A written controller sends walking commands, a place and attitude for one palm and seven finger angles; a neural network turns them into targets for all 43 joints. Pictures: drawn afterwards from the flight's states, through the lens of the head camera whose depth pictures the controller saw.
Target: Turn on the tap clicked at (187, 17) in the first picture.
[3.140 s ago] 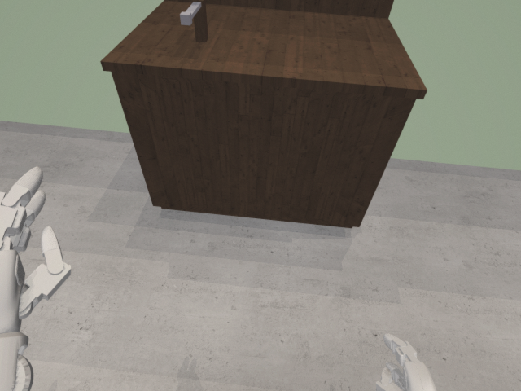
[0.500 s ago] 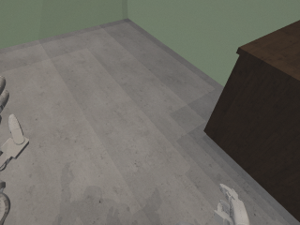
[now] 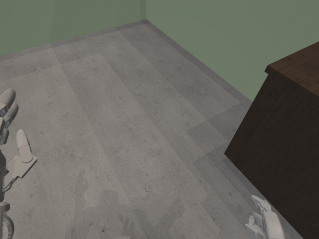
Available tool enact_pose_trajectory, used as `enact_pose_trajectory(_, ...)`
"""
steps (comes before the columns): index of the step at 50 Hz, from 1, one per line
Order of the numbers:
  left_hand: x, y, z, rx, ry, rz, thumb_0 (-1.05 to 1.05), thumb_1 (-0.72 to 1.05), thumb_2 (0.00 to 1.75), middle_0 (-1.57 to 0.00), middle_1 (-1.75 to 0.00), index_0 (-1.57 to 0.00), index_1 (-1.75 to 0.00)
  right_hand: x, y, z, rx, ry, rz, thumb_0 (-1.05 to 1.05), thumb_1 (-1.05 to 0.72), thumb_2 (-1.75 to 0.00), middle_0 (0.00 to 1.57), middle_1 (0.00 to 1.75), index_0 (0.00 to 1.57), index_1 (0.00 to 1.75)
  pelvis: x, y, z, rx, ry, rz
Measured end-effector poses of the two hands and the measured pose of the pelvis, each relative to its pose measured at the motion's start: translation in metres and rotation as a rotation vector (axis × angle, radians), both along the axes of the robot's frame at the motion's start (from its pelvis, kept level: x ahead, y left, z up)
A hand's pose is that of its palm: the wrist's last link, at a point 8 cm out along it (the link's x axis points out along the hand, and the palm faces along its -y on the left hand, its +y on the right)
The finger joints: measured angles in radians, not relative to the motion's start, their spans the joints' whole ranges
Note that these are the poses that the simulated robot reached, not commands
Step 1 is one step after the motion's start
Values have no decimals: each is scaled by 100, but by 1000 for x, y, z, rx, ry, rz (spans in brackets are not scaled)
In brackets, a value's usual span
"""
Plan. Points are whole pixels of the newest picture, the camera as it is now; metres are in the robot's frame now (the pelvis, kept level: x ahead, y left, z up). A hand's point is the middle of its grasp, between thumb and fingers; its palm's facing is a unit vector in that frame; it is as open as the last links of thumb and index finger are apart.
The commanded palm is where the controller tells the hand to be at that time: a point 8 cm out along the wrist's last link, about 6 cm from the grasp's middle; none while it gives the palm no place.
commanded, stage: turn to face it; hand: left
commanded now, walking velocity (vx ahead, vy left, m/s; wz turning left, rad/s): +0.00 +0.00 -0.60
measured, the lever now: out of the picture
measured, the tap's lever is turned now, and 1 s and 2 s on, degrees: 0 0 0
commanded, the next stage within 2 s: none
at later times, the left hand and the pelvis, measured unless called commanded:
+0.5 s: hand (124, 128) +0.29 +0.10 +0.17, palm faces +0.09 -0.83 -0.55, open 7.4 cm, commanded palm +0.24 +0.17 +0.18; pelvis +0.00 -0.05 +0.00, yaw -17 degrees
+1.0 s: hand (136, 133) +0.27 +0.07 +0.18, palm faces -0.06 -0.92 -0.40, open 7.4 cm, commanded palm +0.25 +0.12 +0.18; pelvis -0.04 -0.03 +0.00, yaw -33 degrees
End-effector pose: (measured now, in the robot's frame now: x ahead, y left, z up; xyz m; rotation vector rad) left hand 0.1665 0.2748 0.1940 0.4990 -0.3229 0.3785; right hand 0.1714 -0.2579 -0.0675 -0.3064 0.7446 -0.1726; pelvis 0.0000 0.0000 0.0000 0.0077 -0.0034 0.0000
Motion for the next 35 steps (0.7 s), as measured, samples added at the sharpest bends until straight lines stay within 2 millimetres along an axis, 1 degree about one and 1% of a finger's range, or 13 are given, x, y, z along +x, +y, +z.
enact_pose_trajectory(3, 24, 7, 2, 5, -70, -43, 1, 88, 90, -21, -31, -21, -30, 12, 3, 9, -7, -56, -45, 1, -91, -90, 20, 29, 20, 30, 10, 6, -5, 2, -2, -39)
enact_pose_trajectory(5, 41, 10, 0, -2, -71, -56, 1, 89, 90, -21, -31, -21, -30, 17, 10, 14, 14, -86, -56, 1, -91, -90, 20, 29, 20, 30, 14, 7, -4, -3, 4, -65)
enact_pose_trajectory(7, 55, 7, -1, -12, -48, -76, 1, 89, 90, -21, -31, -20, -30, 17, 19, 16, 56, -102, -55, 1, -91, -90, 20, 29, 20, 30, 15, 6, 0, -18, 6, -88)
enact_pose_trajectory(11, 74, -21, -1, -11, 7, -161, 1, 89, 90, -21, -31, -20, -30, 6, 30, 10, 147, -93, -58, 1, -91, -90, 20, 29, 20, 30, 18, 1, 4, -33, 16, -146)
enact_pose_trajectory(14, 83, -47, 1, 27, 50, -227, 1, 89, 90, -21, -31, -20, -30, -10, 29, -2, 205, -62, -83, 0, -90, -90, 20, 30, 20, 30, 18, -9, 4, -30, 22, -185)
enact_pose_trajectory(16, 88, -64, 1, 66, 77, -254, 1, 89, 90, -21, -31, -20, -30, -23, 22, -14, 236, -34, -109, 0, -90, -90, 20, 30, 20, 30, 17, -19, 1, -22, 22, -208)
enact_pose_trajectory(18, 92, -81, -1, 114, 93, -269, 1, 89, 90, -21, -31, -20, -30, -37, 10, -30, 261, -5, -136, 0, -90, -90, 21, 30, 21, 30, 15, -31, -6, -11, 18, -224)
enact_pose_trajectory(21, 96, -104, -3, 135, 111, -284, 1, 89, 90, -21, -31, -21, -30, -61, -14, -51, 265, 66, -189, 1, -90, -90, 21, 30, 21, 30, 10, -42, -11, -16, 9, -240)
enact_pose_trajectory(23, 98, -117, -2, 131, 127, -298, 1, 89, 90, -21, -31, -21, -30, -77, -32, -56, 248, 111, -239, 1, -90, -90, 21, 30, 21, 30, 6, -47, -8, 6, 9, -269)
enact_pose_trajectory(26, 98, -131, 1, 138, 147, -327, 1, 89, 90, -22, -31, -21, -30, -99, -57, -52, 214, 144, -316, 1, -90, -90, 20, 30, 20, 30, 2, -52, -3, 23, 11, -306)
enact_pose_trajectory(29, 99, -141, 6, 142, 147, -360, 1, 88, 90, -22, -31, -21, -30, -117, -76, -42, 180, 143, -382, 1, -91, -90, 20, 29, 20, 30, -1, -56, 2, 34, 15, -335)
enact_pose_trajectory(32, 99, -148, 11, 139, 125, -390, 1, 88, 90, -22, -31, -21, -30, -130, -90, -31, 147, 121, -429, 1, -91, -90, 20, 29, 20, 30, -4, -58, 5, 41, 18, -368)
enact_pose_trajectory(35, 98, -151, 12, 115, 100, -414, 1, 88, 90, -22, -31, -21, -30, -138, -97, -20, 123, 86, -458, 1, -91, -90, 20, 29, 20, 30, -8, -58, 6, 44, 21, -404)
